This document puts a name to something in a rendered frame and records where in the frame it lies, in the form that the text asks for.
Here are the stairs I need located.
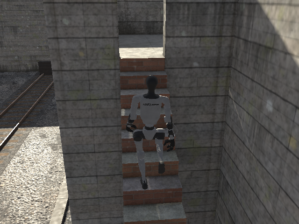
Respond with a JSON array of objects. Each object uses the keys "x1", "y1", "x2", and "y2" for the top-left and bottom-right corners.
[{"x1": 120, "y1": 58, "x2": 186, "y2": 224}]

